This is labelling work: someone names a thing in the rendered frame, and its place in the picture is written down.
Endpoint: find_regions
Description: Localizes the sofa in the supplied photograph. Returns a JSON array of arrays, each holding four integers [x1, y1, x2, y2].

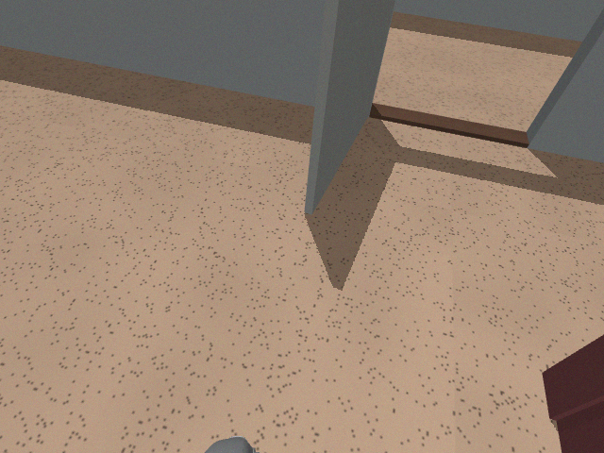
[[542, 335, 604, 453]]

